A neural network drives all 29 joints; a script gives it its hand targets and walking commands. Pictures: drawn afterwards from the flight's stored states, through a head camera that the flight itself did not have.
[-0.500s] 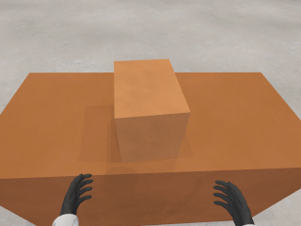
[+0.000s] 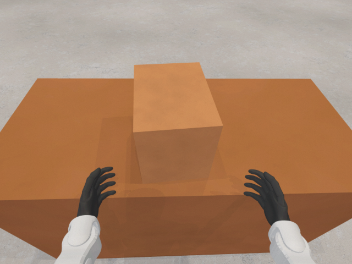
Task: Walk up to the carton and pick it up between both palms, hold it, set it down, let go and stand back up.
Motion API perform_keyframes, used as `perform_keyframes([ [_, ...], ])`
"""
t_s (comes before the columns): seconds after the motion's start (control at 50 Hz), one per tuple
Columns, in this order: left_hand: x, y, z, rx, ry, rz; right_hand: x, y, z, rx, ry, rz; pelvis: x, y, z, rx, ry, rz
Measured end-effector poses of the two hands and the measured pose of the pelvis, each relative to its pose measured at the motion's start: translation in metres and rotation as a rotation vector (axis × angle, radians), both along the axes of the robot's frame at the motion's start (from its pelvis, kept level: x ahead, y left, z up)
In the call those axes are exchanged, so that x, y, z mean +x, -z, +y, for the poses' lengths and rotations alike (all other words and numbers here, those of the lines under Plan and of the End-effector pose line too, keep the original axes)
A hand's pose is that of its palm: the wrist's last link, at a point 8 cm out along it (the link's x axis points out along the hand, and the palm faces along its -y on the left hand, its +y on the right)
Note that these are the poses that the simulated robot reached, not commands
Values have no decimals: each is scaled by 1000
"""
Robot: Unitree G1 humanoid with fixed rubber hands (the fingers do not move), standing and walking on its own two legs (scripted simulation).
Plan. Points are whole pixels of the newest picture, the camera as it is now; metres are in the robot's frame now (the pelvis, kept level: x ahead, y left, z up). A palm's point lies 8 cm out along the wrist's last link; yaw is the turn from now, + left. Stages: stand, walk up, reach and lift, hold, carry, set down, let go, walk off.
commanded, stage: reach and lift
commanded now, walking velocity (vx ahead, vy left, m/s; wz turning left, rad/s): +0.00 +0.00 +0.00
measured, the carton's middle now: (171, 121) +0.49 +0.04 +0.04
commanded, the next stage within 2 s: none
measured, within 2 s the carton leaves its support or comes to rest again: neither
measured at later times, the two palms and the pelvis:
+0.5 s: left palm (89, 165) +0.30 +0.21 +0.08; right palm (263, 160) +0.34 -0.17 +0.08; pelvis +0.00 +0.00 +0.00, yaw +0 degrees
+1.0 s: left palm (93, 127) +0.37 +0.21 +0.12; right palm (257, 123) +0.41 -0.16 +0.12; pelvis -0.01 +0.00 +0.00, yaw +1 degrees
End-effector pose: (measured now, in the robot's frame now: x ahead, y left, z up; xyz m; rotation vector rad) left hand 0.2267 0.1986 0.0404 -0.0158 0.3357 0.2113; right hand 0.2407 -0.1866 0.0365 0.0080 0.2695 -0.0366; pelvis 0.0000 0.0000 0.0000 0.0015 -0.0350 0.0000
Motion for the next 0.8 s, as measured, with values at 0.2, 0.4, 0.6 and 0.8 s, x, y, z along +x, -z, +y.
perform_keyframes([
  [0.2, 34, -22, 4, 2, 5, -12, 38, -23, 6, 11, -6, -53, -2, 0, -3, 2, 8, 15],
  [0.4, 59, -34, 10, -6, -4, 0, 77, -34, 13, 7, -33, -52, -1, 0, -3, -1, -1, 20],
  [0.6, 91, -53, 13, 2, 2, -16, 114, -53, 17, -6, -38, -68, -3, 1, -3, -4, -9, 36],
  [0.8, 121, -67, 13, 2, 7, -14, 142, -70, 17, -17, -34, -61, -5, 1, -2, -6, -9, 61],
])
